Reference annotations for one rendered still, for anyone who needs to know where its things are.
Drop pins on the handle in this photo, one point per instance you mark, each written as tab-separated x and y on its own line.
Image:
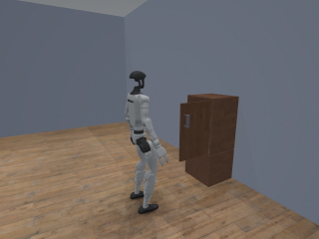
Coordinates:
187	124

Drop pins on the left robot upper arm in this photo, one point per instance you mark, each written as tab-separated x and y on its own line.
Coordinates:
127	107

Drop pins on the robot right thigh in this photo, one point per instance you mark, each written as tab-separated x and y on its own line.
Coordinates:
146	146

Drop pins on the right robot upper arm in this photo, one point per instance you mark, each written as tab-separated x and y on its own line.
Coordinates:
144	101

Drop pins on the robot right forearm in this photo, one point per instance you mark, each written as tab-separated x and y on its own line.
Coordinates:
151	133

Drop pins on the robot head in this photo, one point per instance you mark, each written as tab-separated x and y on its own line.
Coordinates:
138	76

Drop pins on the right robot hand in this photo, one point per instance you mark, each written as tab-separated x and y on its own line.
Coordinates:
161	152

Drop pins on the robot left forearm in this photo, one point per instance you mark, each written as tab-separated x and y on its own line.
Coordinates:
129	123

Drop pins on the cupboard door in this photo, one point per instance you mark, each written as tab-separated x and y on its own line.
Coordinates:
193	141

